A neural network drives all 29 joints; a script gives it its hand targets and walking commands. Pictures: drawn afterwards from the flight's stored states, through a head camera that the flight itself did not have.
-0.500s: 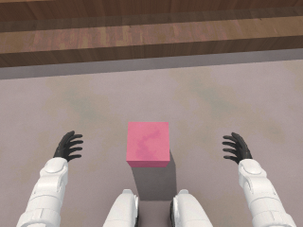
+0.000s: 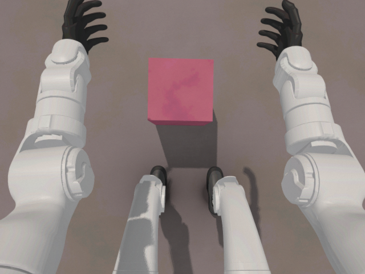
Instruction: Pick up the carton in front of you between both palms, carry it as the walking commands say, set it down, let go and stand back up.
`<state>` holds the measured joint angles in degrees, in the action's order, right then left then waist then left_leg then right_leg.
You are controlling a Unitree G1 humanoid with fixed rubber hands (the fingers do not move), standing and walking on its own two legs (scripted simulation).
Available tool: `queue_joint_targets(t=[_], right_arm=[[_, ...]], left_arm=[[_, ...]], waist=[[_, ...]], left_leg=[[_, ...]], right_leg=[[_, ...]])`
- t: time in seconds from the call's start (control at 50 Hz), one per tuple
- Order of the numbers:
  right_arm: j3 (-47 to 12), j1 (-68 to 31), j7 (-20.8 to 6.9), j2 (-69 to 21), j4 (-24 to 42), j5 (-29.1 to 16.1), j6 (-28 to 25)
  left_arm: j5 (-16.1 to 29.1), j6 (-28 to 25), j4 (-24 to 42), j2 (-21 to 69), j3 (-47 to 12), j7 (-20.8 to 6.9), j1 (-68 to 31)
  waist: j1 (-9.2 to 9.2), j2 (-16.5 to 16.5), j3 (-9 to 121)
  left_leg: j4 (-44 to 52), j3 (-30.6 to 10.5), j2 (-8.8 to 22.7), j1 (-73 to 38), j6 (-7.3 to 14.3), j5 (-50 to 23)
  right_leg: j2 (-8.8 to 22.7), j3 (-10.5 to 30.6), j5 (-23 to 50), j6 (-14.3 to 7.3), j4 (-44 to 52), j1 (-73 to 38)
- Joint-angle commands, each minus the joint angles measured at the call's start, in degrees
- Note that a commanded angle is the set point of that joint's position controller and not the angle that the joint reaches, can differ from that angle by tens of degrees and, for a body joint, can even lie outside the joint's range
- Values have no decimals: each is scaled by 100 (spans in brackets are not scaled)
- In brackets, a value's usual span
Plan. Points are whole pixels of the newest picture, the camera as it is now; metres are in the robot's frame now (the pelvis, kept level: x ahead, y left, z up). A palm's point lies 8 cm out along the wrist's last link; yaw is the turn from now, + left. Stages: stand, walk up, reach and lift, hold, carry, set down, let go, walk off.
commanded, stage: reach and lift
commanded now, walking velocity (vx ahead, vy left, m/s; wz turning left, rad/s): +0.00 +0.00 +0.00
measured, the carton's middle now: (180, 96) +0.51 +0.03 -0.52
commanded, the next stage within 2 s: none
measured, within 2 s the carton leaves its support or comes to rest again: leaves its support in 1.72 s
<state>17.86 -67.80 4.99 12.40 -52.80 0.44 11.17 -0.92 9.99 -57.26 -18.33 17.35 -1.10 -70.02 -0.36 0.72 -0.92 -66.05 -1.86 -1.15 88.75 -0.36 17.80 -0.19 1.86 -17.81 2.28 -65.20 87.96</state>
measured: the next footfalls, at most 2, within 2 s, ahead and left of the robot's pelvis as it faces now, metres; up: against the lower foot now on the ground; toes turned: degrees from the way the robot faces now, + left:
none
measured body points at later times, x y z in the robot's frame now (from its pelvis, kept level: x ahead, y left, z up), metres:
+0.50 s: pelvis +0.00 -0.01 -0.16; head +0.35 +0.00 +0.12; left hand +0.52 +0.22 -0.33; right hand +0.52 -0.17 -0.33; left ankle +0.09 +0.12 -0.61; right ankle +0.09 -0.14 -0.61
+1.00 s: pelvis -0.02 +0.00 -0.27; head +0.36 +0.01 -0.03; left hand +0.53 +0.21 -0.46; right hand +0.53 -0.16 -0.46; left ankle +0.09 +0.12 -0.61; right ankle +0.09 -0.14 -0.61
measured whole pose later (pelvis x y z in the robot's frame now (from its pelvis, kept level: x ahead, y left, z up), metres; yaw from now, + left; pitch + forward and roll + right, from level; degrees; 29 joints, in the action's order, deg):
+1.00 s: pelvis -0.02 +0.00 -0.27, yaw -1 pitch +38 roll -1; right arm 4.5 -81.0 8.3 18.3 -62.1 -12.8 2.4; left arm 12.5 1.0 -67.1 -23.7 5.4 4.6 -83.0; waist -1.3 1.0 -21.3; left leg -125.6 -2.1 -1.3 130.3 -1.3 32.9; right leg -3.7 2.9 -33.3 4.5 -125.0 129.3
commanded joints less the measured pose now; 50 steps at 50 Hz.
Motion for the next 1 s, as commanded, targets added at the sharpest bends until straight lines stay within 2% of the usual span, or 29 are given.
queue_joint_targets(t=[0.0, 0.14, 0.2, 0.26, 0.36, 0.46, 0.48, 0.5, 0.54, 0.66, 0.78, 0.82, 0.86, 0.98], right_arm=[[263, -1056, -14, 489, 525, 242, -285], [416, -378, -36, 129, 500, 450, -772], [316, -135, 2, 102, 463, 363, -891], [62, -193, 70, 182, 639, 122, -952], [-529, -468, 227, 401, 1081, -420, -889], [-822, -1005, 364, 664, 1317, -769, -701], [-830, -1188, 401, 769, 1250, -788, -666], [-845, -1172, 404, 704, 1096, -852, -617], [-883, -1455, 423, 786, 1006, -898, -571], [-838, -2144, 372, 919, 95, -946, -593], [-903, -2648, 299, 1125, -496, -1057, -824], [-981, -2805, 304, 1229, -481, -1145, -904], [-1113, -2930, 327, 1285, -429, -1192, -963], [-1414, -2868, 341, 1098, -226, -1399, -1033]], left_arm=[[-247, -268, 527, -562, 274, 0, -1154], [-418, -727, 536, -116, 464, 51, -473], [-331, -834, 515, -95, 416, 99, -245], [-96, -913, 639, -269, 259, 163, -233], [449, -907, 1015, -746, -155, 257, -428], [896, -767, 1184, -1093, -482, 316, -1005], [1017, -738, 1152, -1087, -566, 345, -1076], [1024, -693, 949, -1150, -656, 347, -1270], [1061, -624, 864, -1184, -661, 364, -1486], [1112, -645, -40, -1239, -822, 434, -2103], [1139, -844, -505, -1329, -992, 478, -2673], [1195, -909, -442, -1386, -1059, 517, -2856], [1280, -963, -302, -1442, -1075, 546, -2994], [1382, -1051, -412, -1352, -1140, 600, -2651]], waist=[[-80, -260, 5895], [-91, -217, 5748], [-98, -232, 5758], [-154, -166, 6123], [-210, 19, 7069], [-206, -28, 7267], [-186, -38, 7155], [-124, -20, 6835], [-164, -136, 6673], [-184, -102, 5476], [-162, -145, 5023], [-172, -172, 5213], [-219, -8, 5312], [-400, 61, 5535]], left_leg=[[576, 352, -249, -3316, -237, -1167], [-438, 174, -227, -2170, -213, -2432], [-1045, 135, -219, -1558, -227, -2641], [-1649, 170, -232, -1080, -244, -2730], [-2566, 335, -239, -573, -281, -2432], [-3258, 522, -193, -178, -316, -1540], [-3257, 571, -187, 300, -313, -881], [-3342, 542, -142, 192, -295, -753], [-3614, 556, -109, 123, -310, -682], [-4039, 457, 45, 824, -221, 225], [-4515, 308, 106, 842, -228, 124], [-4665, 303, 96, 734, -245, -53], [-4768, 316, 61, 841, -243, -272], [-5028, 305, 13, 366, -173, -1035]], right_leg=[[-437, -552, 620, 49, 405, -2355], [-452, -418, 1659, 71, -515, -1055], [-455, -380, 1799, 93, -1107, -430], [-466, -353, 1984, 118, -1711, -257], [-458, -366, 2149, 171, -2757, -654], [-435, -457, 1414, 164, -3445, -573], [-391, -469, 1103, 134, -3570, -752], [-393, -536, 750, 158, -3587, -321], [-380, -538, 473, 135, -3759, -45], [-272, -527, -355, 108, -4244, 624], [-208, -492, -304, 119, -4770, 1023], [-205, -486, -159, 111, -4933, 948], [-204, -485, 53, 104, -5085, 771], [-299, -512, 637, 135, -5335, 738]])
